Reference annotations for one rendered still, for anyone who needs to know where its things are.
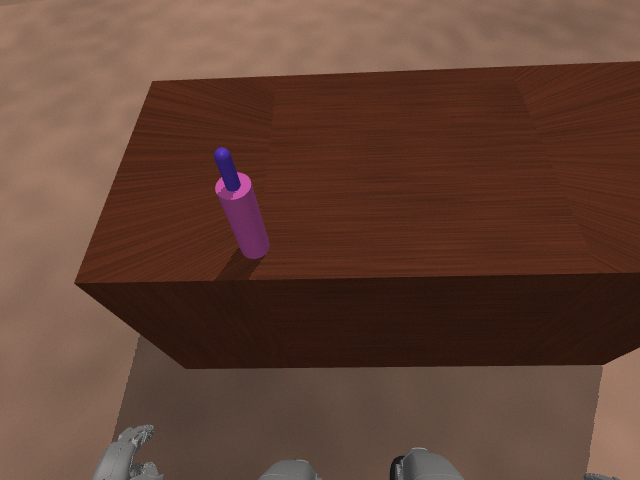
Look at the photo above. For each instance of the left robot hand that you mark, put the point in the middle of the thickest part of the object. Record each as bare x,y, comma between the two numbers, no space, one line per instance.
116,461

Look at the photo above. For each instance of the bottle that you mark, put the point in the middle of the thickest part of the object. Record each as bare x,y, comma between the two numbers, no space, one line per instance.
237,197

